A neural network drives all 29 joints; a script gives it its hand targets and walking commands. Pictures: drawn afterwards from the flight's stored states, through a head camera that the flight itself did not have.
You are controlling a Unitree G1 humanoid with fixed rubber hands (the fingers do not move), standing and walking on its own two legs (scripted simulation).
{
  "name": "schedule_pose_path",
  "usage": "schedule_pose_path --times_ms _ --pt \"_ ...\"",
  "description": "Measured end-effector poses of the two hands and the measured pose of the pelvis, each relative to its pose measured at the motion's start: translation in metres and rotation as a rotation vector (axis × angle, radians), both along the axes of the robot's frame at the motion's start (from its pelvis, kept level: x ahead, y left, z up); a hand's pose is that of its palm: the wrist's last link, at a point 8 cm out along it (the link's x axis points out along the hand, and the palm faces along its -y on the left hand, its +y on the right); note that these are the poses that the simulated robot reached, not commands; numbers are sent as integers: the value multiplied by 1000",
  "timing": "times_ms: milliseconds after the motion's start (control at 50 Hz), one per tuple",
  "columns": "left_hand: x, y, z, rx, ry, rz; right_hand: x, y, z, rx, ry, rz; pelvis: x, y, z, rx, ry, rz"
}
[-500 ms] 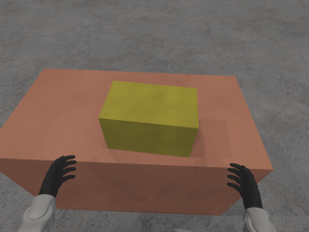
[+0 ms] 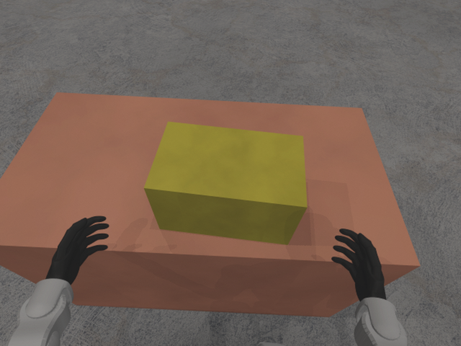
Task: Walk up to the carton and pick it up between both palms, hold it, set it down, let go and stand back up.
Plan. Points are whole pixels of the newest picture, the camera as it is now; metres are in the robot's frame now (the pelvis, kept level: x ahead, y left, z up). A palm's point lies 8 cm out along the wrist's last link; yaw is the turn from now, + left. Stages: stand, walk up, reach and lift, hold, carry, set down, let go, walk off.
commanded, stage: reach and lift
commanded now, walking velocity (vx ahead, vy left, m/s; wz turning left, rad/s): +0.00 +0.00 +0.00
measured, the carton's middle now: (228, 184) +0.44 +0.01 -0.05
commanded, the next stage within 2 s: none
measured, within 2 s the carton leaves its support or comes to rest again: neither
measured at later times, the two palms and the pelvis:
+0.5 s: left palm (82, 210) +0.31 +0.26 +0.04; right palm (366, 229) +0.30 -0.23 +0.04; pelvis +0.01 +0.00 +0.00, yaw +0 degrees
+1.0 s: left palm (90, 159) +0.39 +0.25 +0.09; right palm (363, 188) +0.37 -0.23 +0.06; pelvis +0.01 +0.01 +0.00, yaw +0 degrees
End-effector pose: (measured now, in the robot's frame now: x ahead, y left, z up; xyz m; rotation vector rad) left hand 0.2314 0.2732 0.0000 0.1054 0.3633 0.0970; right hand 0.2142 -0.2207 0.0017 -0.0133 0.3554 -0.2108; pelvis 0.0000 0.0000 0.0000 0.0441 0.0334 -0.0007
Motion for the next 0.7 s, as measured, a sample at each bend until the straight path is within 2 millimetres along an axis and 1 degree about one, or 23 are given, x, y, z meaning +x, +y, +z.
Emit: schedule_pose_path --times_ms 140,260,380,480,600,700 --pt "13 -1 3 -20 3 -2 23 -2 8 -25 -16 20 5 3 1 -3 9 0" --pt "33 -4 11 -30 -14 -2 48 -3 18 -31 -45 37 6 3 1 -3 13 0" --pt "59 -10 26 -40 -43 -18 67 -4 24 -31 -46 45 7 3 2 -4 15 1" --pt "79 -15 41 -48 -66 -33 80 -5 32 -30 -59 49 7 3 2 -4 19 1" --pt "99 -21 58 -56 -94 -52 93 -10 34 -47 -36 46 5 4 3 -5 21 1" --pt "115 -24 72 -59 -123 -59 105 -10 39 -52 -38 46 4 4 3 -6 20 0"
